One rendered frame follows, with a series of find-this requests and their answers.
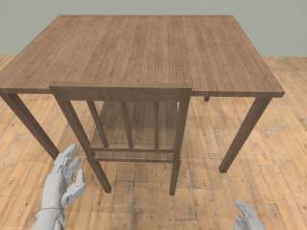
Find left robot hand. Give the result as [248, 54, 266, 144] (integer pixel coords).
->
[40, 143, 86, 212]

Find right robot hand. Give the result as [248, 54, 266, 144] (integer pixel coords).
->
[231, 198, 266, 230]

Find chair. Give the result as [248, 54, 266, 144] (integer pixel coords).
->
[49, 80, 192, 196]

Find table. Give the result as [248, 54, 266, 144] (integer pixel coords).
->
[0, 14, 285, 173]

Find robot left forearm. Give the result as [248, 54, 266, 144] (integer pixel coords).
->
[30, 208, 65, 230]

